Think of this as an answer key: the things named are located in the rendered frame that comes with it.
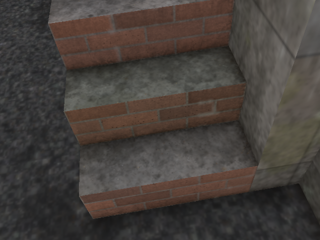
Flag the stairs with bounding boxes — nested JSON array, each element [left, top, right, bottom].
[[48, 0, 258, 219]]

